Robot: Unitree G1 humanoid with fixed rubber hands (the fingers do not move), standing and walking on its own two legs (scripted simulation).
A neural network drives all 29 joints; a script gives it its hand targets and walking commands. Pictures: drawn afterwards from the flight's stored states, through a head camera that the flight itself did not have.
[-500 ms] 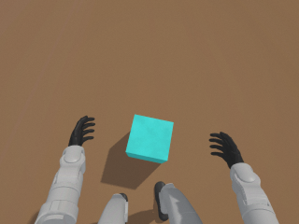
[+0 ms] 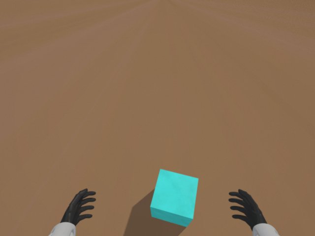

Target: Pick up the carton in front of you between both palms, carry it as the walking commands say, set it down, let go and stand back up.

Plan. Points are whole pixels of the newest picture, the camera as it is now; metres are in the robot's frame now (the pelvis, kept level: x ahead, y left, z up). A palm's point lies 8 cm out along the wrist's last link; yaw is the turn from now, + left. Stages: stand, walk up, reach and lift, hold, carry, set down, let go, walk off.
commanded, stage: let go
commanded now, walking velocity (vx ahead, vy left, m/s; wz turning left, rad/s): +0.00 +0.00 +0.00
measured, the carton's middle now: (173, 198) +0.37 -0.07 -0.65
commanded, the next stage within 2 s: stand in 0.36 s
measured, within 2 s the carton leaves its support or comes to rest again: neither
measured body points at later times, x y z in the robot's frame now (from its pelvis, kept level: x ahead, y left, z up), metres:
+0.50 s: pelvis -0.01 -0.02 -0.01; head -0.01 -0.03 +0.44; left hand +0.13 +0.25 -0.09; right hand +0.15 -0.29 -0.09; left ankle -0.05 +0.10 -0.74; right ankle +0.00 -0.14 -0.74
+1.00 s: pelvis +0.00 -0.03 +0.00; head +0.01 -0.05 +0.45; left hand +0.12 +0.27 -0.10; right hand +0.15 -0.32 -0.11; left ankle -0.05 +0.10 -0.74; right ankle +0.00 -0.14 -0.74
